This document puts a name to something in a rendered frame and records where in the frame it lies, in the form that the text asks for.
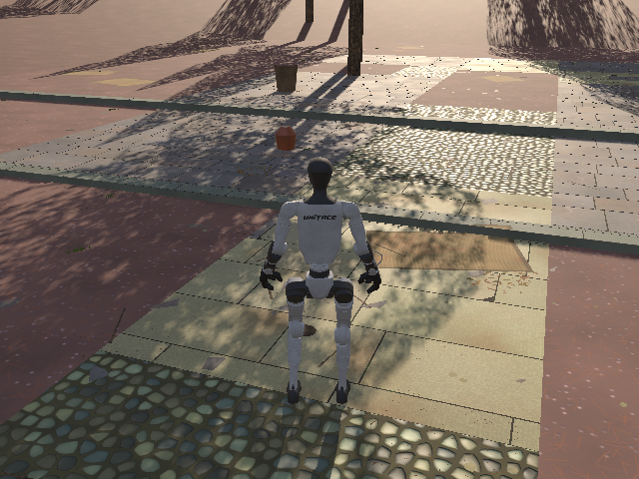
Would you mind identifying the left robot hand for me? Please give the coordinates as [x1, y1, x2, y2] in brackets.
[260, 269, 283, 290]

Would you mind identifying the left robot thigh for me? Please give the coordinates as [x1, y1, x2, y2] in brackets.
[286, 277, 307, 338]

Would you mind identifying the robot right forearm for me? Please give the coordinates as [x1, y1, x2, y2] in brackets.
[359, 240, 378, 275]

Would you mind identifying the right robot foot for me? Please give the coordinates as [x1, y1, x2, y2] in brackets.
[335, 380, 350, 404]

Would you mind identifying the robot left forearm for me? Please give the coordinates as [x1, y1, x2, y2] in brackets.
[263, 240, 282, 274]

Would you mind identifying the left robot upper arm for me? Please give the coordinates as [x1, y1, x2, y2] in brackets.
[272, 201, 300, 255]

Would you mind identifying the right robot upper arm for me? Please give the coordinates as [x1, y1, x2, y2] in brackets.
[340, 201, 369, 255]

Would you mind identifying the right robot hand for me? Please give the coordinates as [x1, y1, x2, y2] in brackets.
[358, 271, 381, 293]

